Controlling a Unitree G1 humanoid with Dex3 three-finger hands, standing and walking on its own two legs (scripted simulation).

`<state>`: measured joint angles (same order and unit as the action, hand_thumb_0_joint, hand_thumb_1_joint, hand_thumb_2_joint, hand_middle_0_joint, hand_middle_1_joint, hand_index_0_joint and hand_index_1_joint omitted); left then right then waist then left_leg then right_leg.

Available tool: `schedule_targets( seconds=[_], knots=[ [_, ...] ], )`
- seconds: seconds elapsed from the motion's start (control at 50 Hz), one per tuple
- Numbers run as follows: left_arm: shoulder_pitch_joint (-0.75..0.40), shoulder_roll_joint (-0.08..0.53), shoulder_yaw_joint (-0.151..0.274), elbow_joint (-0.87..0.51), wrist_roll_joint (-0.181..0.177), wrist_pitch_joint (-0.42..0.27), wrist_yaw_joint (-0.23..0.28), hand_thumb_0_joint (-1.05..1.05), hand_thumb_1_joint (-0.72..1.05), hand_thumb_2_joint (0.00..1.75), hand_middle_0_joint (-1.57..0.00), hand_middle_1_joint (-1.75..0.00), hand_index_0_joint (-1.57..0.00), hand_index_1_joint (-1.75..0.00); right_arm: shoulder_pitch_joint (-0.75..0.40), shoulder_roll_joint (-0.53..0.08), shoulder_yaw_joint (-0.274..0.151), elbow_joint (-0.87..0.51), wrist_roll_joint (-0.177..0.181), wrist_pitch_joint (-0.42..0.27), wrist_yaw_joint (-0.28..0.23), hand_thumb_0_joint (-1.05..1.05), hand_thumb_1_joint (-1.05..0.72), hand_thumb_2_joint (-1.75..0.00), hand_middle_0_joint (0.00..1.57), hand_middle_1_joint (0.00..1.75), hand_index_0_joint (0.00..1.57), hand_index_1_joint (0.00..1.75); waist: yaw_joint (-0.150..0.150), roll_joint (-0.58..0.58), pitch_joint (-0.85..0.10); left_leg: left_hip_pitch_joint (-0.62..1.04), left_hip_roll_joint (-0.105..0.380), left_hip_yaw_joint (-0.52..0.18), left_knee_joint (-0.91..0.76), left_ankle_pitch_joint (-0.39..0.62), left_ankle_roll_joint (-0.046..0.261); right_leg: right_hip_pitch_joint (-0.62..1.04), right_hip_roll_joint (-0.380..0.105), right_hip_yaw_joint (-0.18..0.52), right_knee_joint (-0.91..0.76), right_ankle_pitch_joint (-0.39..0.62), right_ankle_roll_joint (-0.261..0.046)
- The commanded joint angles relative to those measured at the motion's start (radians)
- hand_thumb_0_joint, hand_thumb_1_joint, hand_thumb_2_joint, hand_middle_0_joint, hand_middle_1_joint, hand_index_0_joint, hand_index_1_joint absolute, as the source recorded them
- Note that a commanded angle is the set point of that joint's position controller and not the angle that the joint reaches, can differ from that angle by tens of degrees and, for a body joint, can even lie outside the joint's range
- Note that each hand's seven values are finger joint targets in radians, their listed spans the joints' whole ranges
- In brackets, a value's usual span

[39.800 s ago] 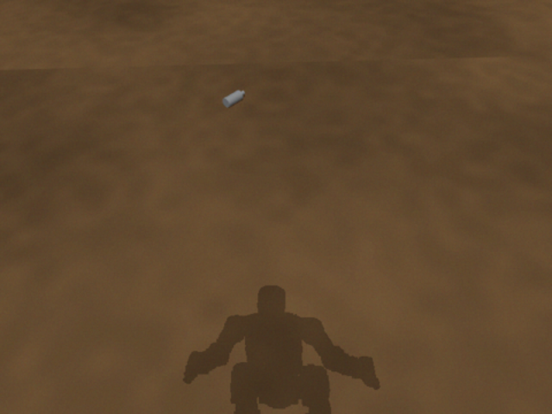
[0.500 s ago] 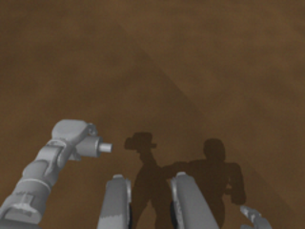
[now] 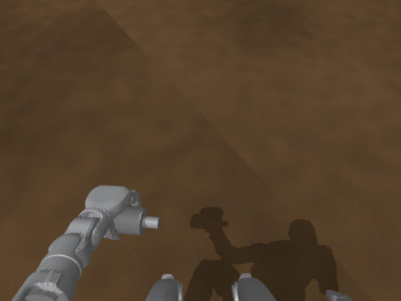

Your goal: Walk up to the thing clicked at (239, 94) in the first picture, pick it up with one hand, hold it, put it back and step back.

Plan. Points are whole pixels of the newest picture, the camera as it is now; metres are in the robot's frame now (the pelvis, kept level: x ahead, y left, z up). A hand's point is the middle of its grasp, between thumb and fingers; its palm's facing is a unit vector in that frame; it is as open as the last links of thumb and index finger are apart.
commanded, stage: lift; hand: left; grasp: from above
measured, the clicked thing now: (125, 219) +0.32 +0.19 -0.12
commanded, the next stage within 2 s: hold in 0.24 s
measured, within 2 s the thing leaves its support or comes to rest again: neither
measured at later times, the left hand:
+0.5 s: hand (105, 202) +0.33 +0.21 -0.03, palm faces -0.50 +0.02 -0.86, open 9.1 cm
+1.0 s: hand (102, 204) +0.31 +0.21 +0.00, palm faces -0.49 +0.03 -0.87, open 9.1 cm
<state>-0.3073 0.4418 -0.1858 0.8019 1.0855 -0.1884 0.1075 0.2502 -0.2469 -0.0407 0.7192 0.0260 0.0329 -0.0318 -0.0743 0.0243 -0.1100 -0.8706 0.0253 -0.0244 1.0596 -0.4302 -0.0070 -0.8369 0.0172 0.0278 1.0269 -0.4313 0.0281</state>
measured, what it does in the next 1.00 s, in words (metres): rises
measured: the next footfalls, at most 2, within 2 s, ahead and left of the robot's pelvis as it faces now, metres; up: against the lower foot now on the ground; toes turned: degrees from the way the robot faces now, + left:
none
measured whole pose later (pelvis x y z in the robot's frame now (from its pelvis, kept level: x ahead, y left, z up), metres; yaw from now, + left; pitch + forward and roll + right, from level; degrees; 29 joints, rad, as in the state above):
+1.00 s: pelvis +0.02 +0.00 +0.05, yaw +0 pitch +4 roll +0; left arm -0.23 0.45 -0.20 0.68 1.05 -0.22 -0.03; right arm 0.20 -0.25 -0.05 0.69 0.04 0.07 -0.05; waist -0.03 0.03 -0.05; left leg -0.47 0.02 0.00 0.70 -0.31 -0.01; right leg -0.45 0.00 0.05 0.69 -0.32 0.02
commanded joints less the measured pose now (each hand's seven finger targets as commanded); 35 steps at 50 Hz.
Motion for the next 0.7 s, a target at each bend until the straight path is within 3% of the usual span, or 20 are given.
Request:
schedule_targets(
  seconds=[0.0, 0.06, 0.1, 0.28, 0.3, 0.36, 0.48, 0.5, 0.56, 0.68],
  knots=[
    [-0.37, 0.235, 0.117, -0.238, -0.02, 0.01, 0.063, 0.0, 0.79, 0.68, -1.21, -0.34, -1.17, -0.38, 0.007, -0.152, -0.052, -0.094, 0.002, -0.03, -0.013, 0.0, -0.91, -0.91, 0.2, 0.3, 0.2, 0.3, 0.007, 0.055, -0.344, 0.347, -0.036, 0.014, -0.21, 0.153, 0.013, 0.168, 0.016, -0.026, -0.225, 0.166, -0.033],
    [-0.346, 0.24, 0.126, -0.24, -0.024, 0.017, 0.06, 0.0, 0.78, 0.69, -1.2, -0.34, -1.16, -0.38, 0.006, -0.149, -0.054, -0.091, 0.003, -0.026, -0.014, 0.0, -0.91, -0.91, 0.2, 0.3, 0.2, 0.3, 0.024, 0.054, -0.341, 0.385, -0.038, 0.013, -0.238, 0.202, 0.011, 0.221, 0.016, -0.024, -0.256, 0.205, -0.031],
    [-0.339, 0.213, 0.101, -0.234, -0.028, 0.02, 0.048, 0.0, 0.8, 0.69, -1.21, -0.36, -1.18, -0.39, -0.002, -0.148, -0.055, -0.094, 0.005, -0.022, -0.014, 0.0, -0.91, -0.9, 0.2, 0.3, 0.2, 0.3, 0.014, 0.035, -0.323, 0.407, -0.039, 0.02, -0.256, 0.219, 0.014, 0.247, 0.015, -0.022, -0.282, 0.227, -0.028],
    [-0.32, 0.231, 0.112, -0.259, -0.044, 0.0, -0.006, 0.0, 0.79, 0.69, -1.19, -0.36, -1.16, -0.39, -0.02, -0.15, -0.061, -0.105, 0.009, -0.006, -0.021, 0.0, -0.9, -0.9, 0.2, 0.3, 0.2, 0.3, 0.023, 0.042, -0.301, 0.516, -0.036, 0.018, -0.329, 0.321, 0.009, 0.323, 0.017, -0.024, -0.342, 0.301, -0.031],
    [-0.313, 0.203, 0.091, -0.258, -0.043, -0.001, -0.012, 0.0, 0.78, 0.69, -1.18, -0.37, -1.16, -0.4, -0.019, -0.142, -0.057, -0.103, 0.006, -0.005, -0.021, 0.0, -0.9, -0.9, 0.2, 0.3, 0.2, 0.3, 0.018, 0.047, -0.292, 0.511, -0.036, 0.019, -0.33, 0.327, 0.008, 0.327, 0.016, -0.022, -0.343, 0.308, -0.031],
    [-0.322, 0.231, 0.116, -0.281, -0.049, -0.008, -0.014, 0.0, 0.78, 0.7, -1.18, -0.35, -1.16, -0.38, -0.025, -0.153, -0.062, -0.113, 0.008, -0.002, -0.02, 0.0, -0.9, -0.9, 0.2, 0.3, 0.2, 0.3, 0.023, 0.057, -0.283, 0.537, -0.033, 0.018, -0.352, 0.34, 0.005, 0.336, 0.018, -0.027, -0.358, 0.309, -0.033],
    [-0.312, 0.225, 0.107, -0.288, -0.036, -0.017, -0.031, 0.0, 0.74, 0.68, -1.15, -0.34, -1.13, -0.37, -0.034, -0.152, -0.062, -0.114, 0.007, 0.001, -0.018, 0.0, -0.9, -0.9, 0.2, 0.3, 0.2, 0.3, 0.029, 0.065, -0.28, 0.577, -0.031, 0.015, -0.372, 0.394, 0.003, 0.359, 0.019, -0.027, -0.369, 0.343, -0.036],
    [-0.313, 0.245, 0.128, -0.298, -0.043, -0.018, -0.031, 0.0, 0.75, 0.68, -1.15, -0.34, -1.13, -0.37, -0.037, -0.157, -0.066, -0.117, 0.009, 0.002, -0.019, 0.0, -0.9, -0.9, 0.2, 0.3, 0.2, 0.3, 0.033, 0.05, -0.288, 0.579, -0.032, 0.014, -0.375, 0.401, 0.004, 0.379, 0.021, -0.027, -0.374, 0.351, -0.034],
    [-0.323, 0.225, 0.105, -0.317, -0.04, -0.018, -0.041, 0.0, 0.75, 0.68, -1.15, -0.36, -1.13, -0.38, -0.049, -0.15, -0.061, -0.121, 0.01, 0.003, -0.02, 0.0, -0.9, -0.9, 0.2, 0.3, 0.2, 0.3, 0.032, 0.052, -0.282, 0.591, -0.038, 0.024, -0.383, 0.407, 0.005, 0.399, 0.017, -0.02, -0.388, 0.37, -0.032],
    [-0.309, 0.237, 0.115, -0.332, -0.054, -0.023, -0.062, 0.0, 0.77, 0.64, -1.15, -0.36, -1.13, -0.37, -0.068, -0.157, -0.063, -0.131, 0.01, 0.002, -0.022, 0.0, -0.89, -0.9, 0.2, 0.3, 0.2, 0.3, 0.038, 0.046, -0.247, 0.601, -0.033, 0.02, -0.421, 0.357, 0.004, 0.406, 0.02, -0.027, -0.414, 0.315, -0.035]
  ],
)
